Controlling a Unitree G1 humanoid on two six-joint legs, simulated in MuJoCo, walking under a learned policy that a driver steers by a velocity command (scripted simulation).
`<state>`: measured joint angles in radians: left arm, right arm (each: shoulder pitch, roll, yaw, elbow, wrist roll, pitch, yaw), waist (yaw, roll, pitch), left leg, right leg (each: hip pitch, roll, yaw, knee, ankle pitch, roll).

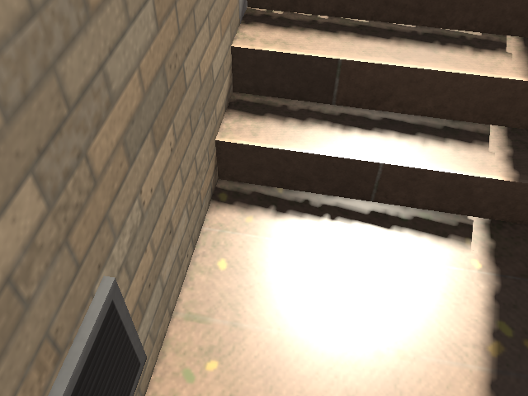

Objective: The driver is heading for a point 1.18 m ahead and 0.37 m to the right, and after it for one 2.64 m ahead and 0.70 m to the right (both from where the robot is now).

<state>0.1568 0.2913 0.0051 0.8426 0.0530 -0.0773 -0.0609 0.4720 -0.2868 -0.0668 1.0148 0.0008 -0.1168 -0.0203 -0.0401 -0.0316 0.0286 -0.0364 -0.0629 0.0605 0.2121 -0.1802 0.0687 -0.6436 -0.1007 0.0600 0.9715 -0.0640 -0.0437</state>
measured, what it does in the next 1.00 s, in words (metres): walks ahead: right foot, then left foot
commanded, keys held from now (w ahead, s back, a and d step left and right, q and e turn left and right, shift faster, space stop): w+shift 0.70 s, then w+e+shift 0.30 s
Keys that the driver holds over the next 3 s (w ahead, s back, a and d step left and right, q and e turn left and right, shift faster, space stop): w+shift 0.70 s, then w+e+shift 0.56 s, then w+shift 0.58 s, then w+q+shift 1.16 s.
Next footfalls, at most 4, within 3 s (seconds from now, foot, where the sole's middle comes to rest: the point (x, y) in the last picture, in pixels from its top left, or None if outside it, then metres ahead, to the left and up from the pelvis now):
0.26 right None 0.45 -0.21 -0.79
0.68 left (279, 283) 0.82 -0.06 -0.79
1.20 right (366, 228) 1.02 -0.34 -0.79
1.48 left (354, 149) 1.18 -0.30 -0.60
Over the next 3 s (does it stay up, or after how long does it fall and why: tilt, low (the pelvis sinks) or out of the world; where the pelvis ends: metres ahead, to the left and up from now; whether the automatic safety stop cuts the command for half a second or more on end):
stays up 2.36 -0.93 1.02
